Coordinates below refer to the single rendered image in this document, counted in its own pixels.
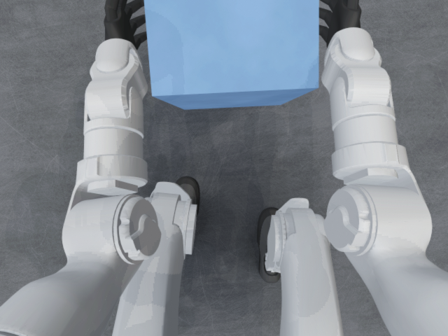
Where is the right robot upper arm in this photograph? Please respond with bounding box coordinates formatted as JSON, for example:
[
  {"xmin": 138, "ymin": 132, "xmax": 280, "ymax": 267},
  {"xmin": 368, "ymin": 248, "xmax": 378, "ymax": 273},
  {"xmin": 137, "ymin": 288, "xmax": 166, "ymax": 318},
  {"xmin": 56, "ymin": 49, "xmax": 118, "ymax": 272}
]
[{"xmin": 323, "ymin": 184, "xmax": 448, "ymax": 336}]

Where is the right robot foot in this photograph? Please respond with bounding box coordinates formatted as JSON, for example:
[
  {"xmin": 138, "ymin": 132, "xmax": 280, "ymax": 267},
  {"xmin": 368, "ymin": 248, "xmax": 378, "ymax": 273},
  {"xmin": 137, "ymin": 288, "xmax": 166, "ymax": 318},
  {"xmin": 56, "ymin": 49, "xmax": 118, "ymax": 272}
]
[{"xmin": 257, "ymin": 207, "xmax": 281, "ymax": 284}]

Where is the robot right hand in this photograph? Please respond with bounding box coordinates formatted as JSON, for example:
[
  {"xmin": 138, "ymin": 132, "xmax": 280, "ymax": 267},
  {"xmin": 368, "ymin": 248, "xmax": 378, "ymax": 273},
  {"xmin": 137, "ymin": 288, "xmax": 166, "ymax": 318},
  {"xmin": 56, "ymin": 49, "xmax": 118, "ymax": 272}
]
[{"xmin": 319, "ymin": 0, "xmax": 361, "ymax": 48}]

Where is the left robot forearm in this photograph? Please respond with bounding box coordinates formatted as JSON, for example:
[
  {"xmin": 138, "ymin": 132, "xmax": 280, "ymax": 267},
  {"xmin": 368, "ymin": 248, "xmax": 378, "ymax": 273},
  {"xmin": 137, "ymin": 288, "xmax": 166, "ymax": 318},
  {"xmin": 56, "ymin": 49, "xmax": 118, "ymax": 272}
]
[{"xmin": 62, "ymin": 38, "xmax": 148, "ymax": 243}]

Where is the robot left hand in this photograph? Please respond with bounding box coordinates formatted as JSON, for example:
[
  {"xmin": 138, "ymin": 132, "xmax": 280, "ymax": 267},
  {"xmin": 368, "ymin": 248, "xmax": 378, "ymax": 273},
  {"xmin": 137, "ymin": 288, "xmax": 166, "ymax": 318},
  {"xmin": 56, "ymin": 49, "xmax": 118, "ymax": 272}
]
[{"xmin": 104, "ymin": 0, "xmax": 147, "ymax": 50}]

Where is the left robot upper arm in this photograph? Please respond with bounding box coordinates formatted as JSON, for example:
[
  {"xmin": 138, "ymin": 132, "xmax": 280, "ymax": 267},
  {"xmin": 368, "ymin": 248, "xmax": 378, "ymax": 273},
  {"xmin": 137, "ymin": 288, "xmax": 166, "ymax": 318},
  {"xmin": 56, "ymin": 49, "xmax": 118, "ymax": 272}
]
[{"xmin": 0, "ymin": 194, "xmax": 161, "ymax": 336}]

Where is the carton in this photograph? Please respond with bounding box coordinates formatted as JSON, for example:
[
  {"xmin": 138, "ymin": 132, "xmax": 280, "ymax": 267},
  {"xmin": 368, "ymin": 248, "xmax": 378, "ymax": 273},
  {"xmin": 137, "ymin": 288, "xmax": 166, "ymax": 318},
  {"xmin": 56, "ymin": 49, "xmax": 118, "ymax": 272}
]
[{"xmin": 144, "ymin": 0, "xmax": 319, "ymax": 110}]

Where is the right robot shin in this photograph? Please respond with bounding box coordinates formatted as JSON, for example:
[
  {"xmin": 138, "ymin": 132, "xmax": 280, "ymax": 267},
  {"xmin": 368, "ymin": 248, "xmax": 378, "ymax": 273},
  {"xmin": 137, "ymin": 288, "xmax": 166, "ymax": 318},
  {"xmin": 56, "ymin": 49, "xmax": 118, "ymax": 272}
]
[{"xmin": 265, "ymin": 198, "xmax": 330, "ymax": 273}]

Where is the right robot forearm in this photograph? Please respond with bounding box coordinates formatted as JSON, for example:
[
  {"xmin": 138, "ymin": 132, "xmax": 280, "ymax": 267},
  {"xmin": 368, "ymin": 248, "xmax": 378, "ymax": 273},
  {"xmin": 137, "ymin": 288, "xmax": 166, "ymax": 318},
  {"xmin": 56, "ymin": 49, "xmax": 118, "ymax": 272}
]
[{"xmin": 321, "ymin": 27, "xmax": 432, "ymax": 223}]

